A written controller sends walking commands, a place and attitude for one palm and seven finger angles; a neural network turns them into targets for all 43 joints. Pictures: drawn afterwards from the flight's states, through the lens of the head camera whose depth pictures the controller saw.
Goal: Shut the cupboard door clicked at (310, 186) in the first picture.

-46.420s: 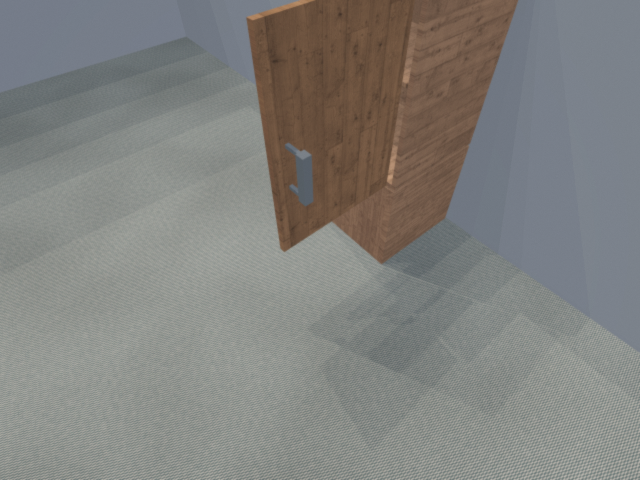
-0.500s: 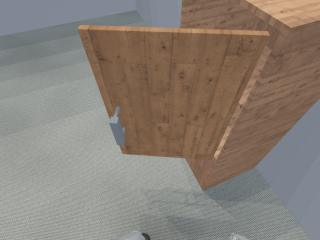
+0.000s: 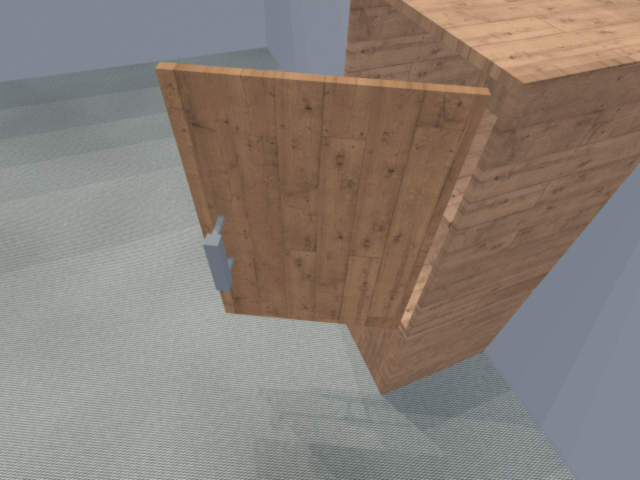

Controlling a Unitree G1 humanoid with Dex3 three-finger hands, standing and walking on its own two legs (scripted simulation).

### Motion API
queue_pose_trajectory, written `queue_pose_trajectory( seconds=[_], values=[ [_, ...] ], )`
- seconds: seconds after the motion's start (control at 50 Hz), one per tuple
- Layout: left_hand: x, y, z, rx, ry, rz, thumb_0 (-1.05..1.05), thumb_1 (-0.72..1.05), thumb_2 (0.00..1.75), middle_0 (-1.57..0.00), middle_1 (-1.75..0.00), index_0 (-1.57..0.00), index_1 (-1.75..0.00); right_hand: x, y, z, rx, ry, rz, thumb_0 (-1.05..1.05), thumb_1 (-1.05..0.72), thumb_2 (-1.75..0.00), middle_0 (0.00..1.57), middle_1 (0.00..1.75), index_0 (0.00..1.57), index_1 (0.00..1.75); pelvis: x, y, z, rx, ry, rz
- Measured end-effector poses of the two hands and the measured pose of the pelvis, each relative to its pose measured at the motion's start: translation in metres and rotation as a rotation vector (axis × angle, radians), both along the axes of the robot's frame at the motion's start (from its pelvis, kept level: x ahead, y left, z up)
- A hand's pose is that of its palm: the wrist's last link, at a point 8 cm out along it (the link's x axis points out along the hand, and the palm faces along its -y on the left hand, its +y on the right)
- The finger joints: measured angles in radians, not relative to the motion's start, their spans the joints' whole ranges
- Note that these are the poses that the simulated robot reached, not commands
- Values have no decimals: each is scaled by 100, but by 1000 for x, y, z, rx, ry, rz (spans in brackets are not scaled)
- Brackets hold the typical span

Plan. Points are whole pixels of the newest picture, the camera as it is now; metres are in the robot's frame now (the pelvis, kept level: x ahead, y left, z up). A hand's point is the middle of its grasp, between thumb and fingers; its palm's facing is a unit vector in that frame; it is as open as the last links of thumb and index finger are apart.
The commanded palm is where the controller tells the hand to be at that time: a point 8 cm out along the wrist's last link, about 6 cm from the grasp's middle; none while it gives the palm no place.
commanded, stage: come to a stop and stand still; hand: left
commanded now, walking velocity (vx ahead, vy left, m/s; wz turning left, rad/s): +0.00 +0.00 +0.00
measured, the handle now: (222, 254) +0.48 +0.21 -0.08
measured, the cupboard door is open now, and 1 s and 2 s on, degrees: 63 63 63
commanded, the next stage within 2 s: look again from close up in 0.10 s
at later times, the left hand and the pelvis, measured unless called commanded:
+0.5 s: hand out of the picture +0.02 +0.20 -0.17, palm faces -0.02 -0.97 -0.23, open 7.3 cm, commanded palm none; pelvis +0.01 +0.02 +0.00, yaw -1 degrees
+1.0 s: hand (179, 397) +0.22 +0.20 -0.03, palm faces +0.21 -0.97 -0.14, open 7.1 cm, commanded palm +0.12 +0.24 -0.07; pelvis +0.02 +0.01 -0.02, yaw +1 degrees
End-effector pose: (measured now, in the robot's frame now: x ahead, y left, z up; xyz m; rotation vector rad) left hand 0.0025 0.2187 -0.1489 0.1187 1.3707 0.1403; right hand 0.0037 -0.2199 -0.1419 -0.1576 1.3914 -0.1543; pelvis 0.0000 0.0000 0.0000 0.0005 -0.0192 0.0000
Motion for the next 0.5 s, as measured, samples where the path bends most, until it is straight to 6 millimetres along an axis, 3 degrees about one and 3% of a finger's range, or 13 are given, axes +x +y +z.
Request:
queue_pose_trajectory(
  seconds=[0.18, 0.28, 0.5],
  values=[
    [-22, -7, 0, -16, 55, 8, 0, 92, 90, -20, -30, -20, -30, -17, 10, -1, 28, 29, -11, 1, -93, -90, 20, 30, 19, 30, -1, 0, 1, 1, 0, -4],
    [-26, -6, -1, -7, 57, -19, 0, 91, 90, -20, -30, -20, -30, -16, 13, -8, 36, 13, -21, 1, -93, -90, 20, 30, 20, 30, -1, 7, -3, -18, 3, -8],
    [9, 27, 9, 62, -5, -48, 0, 91, 90, -20, -30, -20, -30, -5, 30, -16, 63, -30, -17, 2, -93, -90, 20, 30, 19, 30, 10, 22, -5, 4, 9, -18]
  ],
)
